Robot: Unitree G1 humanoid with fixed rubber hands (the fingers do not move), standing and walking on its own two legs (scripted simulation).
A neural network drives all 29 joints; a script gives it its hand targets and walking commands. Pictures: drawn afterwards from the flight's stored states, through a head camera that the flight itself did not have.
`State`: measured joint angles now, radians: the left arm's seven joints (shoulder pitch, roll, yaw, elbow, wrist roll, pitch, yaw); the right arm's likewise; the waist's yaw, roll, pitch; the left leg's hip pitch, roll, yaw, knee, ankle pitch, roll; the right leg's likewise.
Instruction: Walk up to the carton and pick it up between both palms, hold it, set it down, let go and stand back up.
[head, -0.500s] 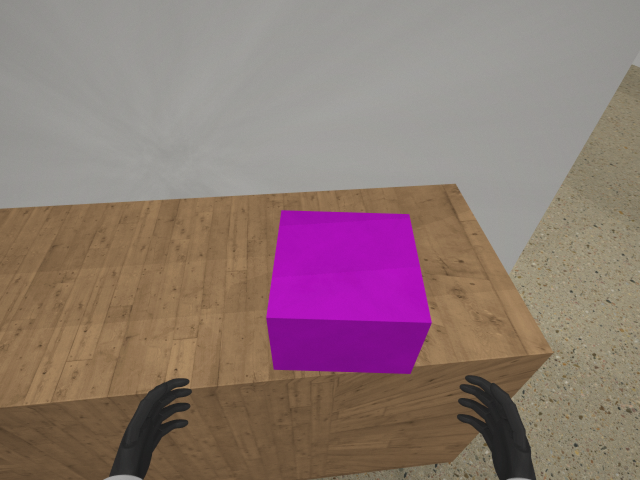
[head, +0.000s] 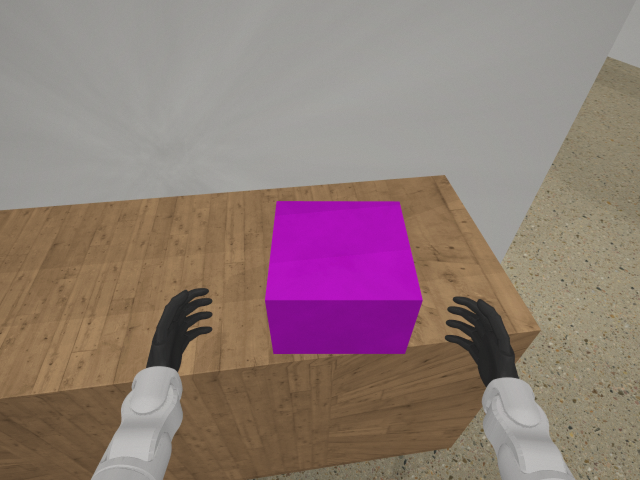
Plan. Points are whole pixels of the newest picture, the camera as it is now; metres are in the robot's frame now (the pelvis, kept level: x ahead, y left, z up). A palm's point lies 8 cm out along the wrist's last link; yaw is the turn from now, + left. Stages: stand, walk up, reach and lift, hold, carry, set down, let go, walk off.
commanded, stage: reach and lift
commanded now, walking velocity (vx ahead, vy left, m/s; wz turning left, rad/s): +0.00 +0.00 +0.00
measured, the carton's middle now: (338, 274) +0.46 +0.01 -0.05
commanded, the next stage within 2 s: none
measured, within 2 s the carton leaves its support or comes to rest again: neither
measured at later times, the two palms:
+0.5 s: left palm (171, 264) +0.36 +0.23 +0.09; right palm (479, 285) +0.36 -0.18 +0.06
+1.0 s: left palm (178, 207) +0.42 +0.24 +0.13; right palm (474, 222) +0.43 -0.18 +0.11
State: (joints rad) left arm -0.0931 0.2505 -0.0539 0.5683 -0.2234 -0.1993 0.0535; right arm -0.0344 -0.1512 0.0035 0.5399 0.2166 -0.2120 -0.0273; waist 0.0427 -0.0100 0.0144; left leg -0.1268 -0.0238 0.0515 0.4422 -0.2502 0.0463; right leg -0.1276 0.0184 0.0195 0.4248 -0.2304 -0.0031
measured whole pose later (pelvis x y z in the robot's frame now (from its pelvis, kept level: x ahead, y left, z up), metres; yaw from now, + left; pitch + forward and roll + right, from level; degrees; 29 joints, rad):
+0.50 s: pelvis +0.01 -0.01 +0.00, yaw +1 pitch +1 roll -1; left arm -0.45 0.30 0.08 0.66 -0.20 0.03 -0.05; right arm -0.36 -0.17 0.03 0.60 0.27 -0.03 -0.13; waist 0.02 0.00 -0.02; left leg -0.19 -0.01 0.03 0.41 -0.23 0.03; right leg -0.17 0.03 0.00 0.36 -0.20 -0.02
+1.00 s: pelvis +0.01 -0.01 +0.00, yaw +1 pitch +7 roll -1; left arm -0.79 0.34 0.08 0.88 -0.18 0.12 -0.03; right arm -0.72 -0.24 0.03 0.86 0.33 0.06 -0.12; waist 0.01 -0.01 -0.09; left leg -0.32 0.00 0.02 0.43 -0.23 0.03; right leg -0.28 0.04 0.00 0.33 -0.18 -0.01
